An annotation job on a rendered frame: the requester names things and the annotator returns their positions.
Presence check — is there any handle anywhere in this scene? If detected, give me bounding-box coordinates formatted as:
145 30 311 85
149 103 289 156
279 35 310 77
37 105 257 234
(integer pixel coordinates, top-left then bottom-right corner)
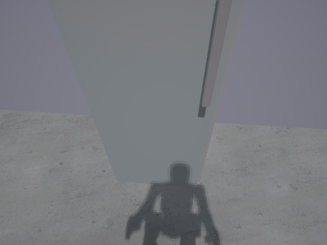
202 0 232 107

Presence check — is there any fridge door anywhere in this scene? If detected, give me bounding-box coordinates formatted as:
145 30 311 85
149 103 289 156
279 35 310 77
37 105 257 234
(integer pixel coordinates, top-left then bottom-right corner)
47 0 242 187

